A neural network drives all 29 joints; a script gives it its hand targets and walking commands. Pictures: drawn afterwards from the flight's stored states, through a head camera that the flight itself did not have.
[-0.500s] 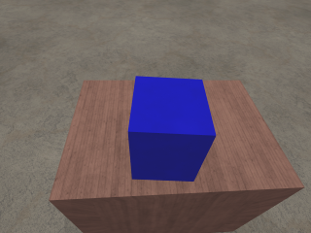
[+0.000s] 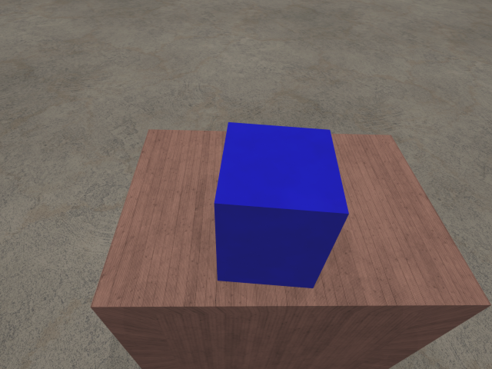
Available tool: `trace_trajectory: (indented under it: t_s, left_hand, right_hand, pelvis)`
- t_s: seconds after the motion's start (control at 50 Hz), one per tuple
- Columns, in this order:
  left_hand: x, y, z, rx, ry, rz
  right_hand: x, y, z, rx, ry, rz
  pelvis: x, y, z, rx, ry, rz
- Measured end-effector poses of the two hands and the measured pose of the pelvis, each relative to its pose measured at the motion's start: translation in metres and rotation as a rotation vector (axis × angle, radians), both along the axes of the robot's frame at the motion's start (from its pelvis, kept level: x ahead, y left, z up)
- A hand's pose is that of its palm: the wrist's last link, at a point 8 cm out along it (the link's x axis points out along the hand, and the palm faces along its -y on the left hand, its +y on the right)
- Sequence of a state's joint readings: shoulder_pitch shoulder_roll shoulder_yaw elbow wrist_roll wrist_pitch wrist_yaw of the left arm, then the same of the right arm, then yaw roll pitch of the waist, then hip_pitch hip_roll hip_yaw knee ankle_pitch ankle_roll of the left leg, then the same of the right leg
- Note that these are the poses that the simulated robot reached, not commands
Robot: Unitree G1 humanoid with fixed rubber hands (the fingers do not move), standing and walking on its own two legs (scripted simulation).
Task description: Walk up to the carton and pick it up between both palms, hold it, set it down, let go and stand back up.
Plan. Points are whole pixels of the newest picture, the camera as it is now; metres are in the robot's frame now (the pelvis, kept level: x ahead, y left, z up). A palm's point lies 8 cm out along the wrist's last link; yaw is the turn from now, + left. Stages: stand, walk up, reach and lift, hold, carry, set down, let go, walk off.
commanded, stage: walk up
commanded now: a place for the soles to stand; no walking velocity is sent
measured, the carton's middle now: (271, 207) +0.45 -0.06 +0.01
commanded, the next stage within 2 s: reach and lift in 0.88 s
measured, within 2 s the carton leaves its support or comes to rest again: neither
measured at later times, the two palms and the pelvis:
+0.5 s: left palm out of the picture -0.04 +0.22 -0.15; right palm out of the picture -0.03 -0.24 -0.14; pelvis -0.01 -0.01 +0.00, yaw +3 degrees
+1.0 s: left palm out of the picture +0.02 +0.24 -0.17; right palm out of the picture +0.07 -0.24 -0.16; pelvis -0.03 -0.02 -0.03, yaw +2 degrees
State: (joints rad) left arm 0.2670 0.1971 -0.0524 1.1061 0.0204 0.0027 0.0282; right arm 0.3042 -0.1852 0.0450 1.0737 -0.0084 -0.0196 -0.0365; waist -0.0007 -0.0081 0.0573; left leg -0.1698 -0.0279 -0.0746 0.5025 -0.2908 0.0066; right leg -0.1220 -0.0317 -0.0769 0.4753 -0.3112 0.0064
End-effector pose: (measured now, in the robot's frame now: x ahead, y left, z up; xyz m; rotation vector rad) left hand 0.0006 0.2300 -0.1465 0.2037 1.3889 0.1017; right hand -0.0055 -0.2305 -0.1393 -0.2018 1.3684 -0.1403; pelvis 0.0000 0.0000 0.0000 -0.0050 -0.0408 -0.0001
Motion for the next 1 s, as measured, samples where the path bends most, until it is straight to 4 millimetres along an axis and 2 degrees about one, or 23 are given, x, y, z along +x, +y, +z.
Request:
trace_trajectory:
  t_s: [0.28, 0.5, 0.76, 0.92, 0.96, 1.0]
  left_hand:
    - [-0.043, -0.005, 0.002, -0.004, 0.061, 0.034]
    - [-0.039, -0.007, 0.000, -0.003, 0.039, 0.055]
    - [-0.028, -0.008, 0.000, -0.001, 0.004, 0.072]
    - [-0.030, -0.006, -0.003, -0.005, 0.031, 0.108]
    - [-0.012, 0.003, -0.013, 0.004, 0.098, 0.109]
    - [0.022, 0.012, -0.021, 0.025, 0.102, 0.104]
  right_hand:
    - [-0.023, -0.002, 0.001, 0.012, 0.042, 0.025]
    - [-0.020, -0.005, 0.000, 0.010, 0.054, 0.052]
    - [0.004, -0.008, -0.001, 0.002, 0.008, 0.084]
    - [0.016, -0.008, -0.004, 0.001, 0.006, 0.101]
    - [0.037, -0.011, -0.014, 0.009, -0.010, 0.072]
    - [0.072, -0.013, -0.019, 0.024, -0.064, 0.069]
  pelvis:
    - [-0.013, -0.006, 0.001, -0.009, 0.002, 0.029]
    - [-0.013, -0.008, 0.000, -0.013, 0.009, 0.048]
    - [-0.007, -0.010, -0.001, -0.015, 0.011, 0.069]
    - [-0.008, -0.011, -0.004, -0.020, 0.038, 0.071]
    - [-0.018, -0.014, -0.015, -0.007, 0.073, 0.053]
    - [-0.028, -0.017, -0.027, 0.007, 0.097, 0.027]
